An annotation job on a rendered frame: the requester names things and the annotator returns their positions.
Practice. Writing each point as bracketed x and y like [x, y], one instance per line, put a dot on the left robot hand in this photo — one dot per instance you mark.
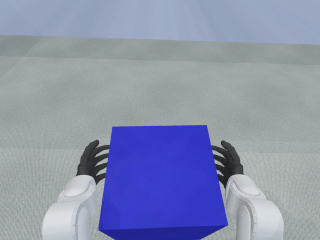
[88, 161]

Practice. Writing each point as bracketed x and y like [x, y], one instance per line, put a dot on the carton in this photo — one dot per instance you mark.
[161, 183]

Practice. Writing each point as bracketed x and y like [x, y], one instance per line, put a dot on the robot right forearm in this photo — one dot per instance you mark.
[256, 217]

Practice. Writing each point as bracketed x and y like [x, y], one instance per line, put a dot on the robot left forearm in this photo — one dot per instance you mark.
[69, 218]

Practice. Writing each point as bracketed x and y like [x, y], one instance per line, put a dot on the right robot hand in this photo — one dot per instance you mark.
[231, 162]

